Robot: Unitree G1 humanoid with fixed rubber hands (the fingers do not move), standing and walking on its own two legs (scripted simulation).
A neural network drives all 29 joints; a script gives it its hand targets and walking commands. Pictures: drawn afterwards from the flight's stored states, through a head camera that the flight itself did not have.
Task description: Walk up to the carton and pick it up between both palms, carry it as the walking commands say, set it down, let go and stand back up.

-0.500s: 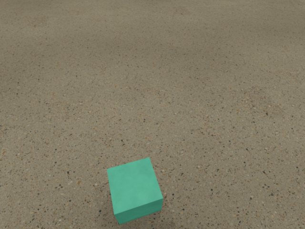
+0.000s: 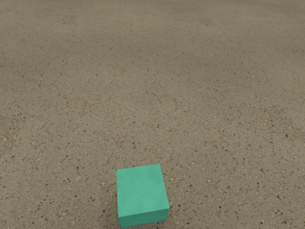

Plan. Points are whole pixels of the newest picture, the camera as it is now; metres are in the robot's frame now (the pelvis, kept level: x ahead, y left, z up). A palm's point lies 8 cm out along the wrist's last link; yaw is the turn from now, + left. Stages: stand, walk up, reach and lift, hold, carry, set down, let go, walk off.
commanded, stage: walk up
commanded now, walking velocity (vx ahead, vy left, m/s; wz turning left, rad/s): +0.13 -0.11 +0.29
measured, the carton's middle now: (141, 195) +0.44 +0.05 -0.65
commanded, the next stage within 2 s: none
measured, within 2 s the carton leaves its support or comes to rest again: neither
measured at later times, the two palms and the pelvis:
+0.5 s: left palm out of the picture +0.06 +0.22 -0.14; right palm out of the picture +0.08 -0.23 -0.15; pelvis +0.05 -0.01 +0.00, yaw +4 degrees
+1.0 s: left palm out of the picture +0.02 +0.24 -0.15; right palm out of the picture +0.10 -0.18 -0.12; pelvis +0.06 +0.02 +0.01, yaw +8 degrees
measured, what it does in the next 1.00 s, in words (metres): steps on the spot: right foot, then left foot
